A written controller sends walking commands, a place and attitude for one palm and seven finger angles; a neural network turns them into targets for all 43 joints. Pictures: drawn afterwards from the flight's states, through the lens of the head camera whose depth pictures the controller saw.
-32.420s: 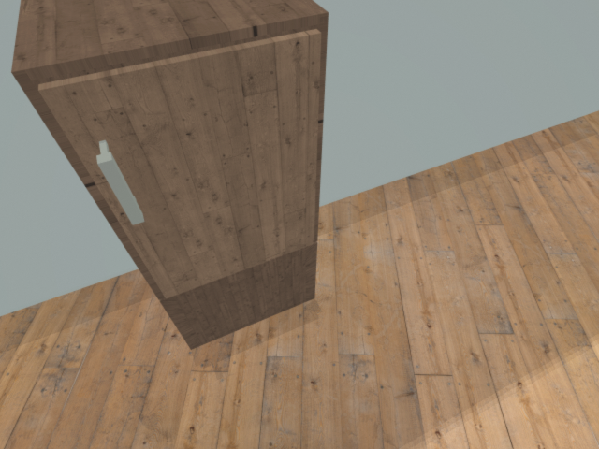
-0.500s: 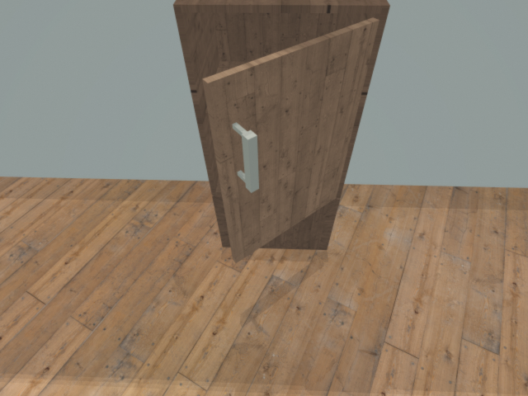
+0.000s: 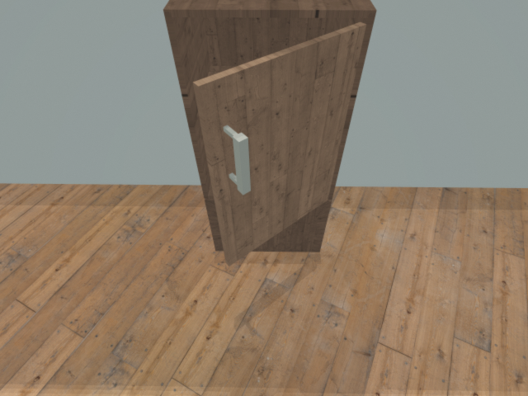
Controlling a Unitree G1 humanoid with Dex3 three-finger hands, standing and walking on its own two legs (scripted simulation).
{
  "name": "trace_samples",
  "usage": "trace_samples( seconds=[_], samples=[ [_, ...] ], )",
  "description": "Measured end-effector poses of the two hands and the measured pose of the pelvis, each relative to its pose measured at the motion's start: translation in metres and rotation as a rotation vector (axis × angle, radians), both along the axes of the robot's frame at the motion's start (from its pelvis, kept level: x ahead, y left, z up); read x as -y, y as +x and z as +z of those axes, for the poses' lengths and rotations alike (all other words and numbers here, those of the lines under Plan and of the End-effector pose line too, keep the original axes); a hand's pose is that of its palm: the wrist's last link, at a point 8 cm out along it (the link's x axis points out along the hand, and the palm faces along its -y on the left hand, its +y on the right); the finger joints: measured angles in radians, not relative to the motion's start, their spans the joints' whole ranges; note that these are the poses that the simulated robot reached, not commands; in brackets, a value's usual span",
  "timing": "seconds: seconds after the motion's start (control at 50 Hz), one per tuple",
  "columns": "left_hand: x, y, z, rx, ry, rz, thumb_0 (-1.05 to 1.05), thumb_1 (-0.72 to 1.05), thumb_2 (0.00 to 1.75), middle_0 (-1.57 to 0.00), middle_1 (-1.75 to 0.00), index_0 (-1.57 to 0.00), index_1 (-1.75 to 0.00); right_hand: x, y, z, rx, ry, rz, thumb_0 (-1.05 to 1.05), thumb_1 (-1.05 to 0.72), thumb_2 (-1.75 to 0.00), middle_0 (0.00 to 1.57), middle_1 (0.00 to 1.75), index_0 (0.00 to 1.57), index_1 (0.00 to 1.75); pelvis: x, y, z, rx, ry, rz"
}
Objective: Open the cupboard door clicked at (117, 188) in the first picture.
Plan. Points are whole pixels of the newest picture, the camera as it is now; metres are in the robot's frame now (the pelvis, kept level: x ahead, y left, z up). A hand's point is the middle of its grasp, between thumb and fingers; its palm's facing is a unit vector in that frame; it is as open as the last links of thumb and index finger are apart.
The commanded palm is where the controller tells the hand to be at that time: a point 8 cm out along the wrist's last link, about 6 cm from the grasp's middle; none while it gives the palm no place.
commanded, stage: look to check the result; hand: left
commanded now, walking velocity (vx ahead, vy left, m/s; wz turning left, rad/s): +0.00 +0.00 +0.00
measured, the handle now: (236, 160) +0.55 +0.08 +0.04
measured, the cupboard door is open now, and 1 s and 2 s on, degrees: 39 39 39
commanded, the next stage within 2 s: walk to a spot facing it in 0.50 s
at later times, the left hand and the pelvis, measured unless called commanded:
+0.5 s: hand out of the picture -0.01 +0.15 -0.17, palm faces +0.05 -0.98 -0.17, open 7.3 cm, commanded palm none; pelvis +0.01 -0.01 +0.00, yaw +0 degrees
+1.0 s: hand out of the picture +0.05 +0.17 -0.18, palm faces -0.05 -0.97 -0.22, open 7.3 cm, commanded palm none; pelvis +0.02 -0.01 -0.01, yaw -8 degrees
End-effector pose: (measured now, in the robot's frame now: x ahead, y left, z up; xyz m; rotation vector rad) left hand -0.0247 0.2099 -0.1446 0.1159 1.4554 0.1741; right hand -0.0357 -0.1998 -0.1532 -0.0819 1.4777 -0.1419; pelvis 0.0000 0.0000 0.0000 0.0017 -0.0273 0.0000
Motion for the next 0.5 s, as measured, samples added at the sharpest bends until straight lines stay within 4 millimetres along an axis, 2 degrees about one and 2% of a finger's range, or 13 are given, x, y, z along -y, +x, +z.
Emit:
trace_samples(
  seconds=[0.2,0.5],
  samples=[
    [0.003,-0.002,0.001,-0.015,0.003,0.003,0.00,0.91,0.90,-0.20,-0.30,-0.20,-0.29,0.005,0.007,0.000,0.002,-0.003,0.004,0.00,-0.91,-0.90,0.20,0.30,0.19,0.30,0.003,0.003,0.000,-0.001,0.001,-0.001],
    [0.014,0.010,0.000,0.001,-0.012,0.005,0.00,0.91,0.90,-0.20,-0.30,-0.20,-0.29,0.016,0.027,0.001,0.028,-0.015,0.022,0.00,-0.91,-0.90,0.20,0.30,0.19,0.30,0.010,0.010,0.001,-0.007,0.003,0.004]
  ],
)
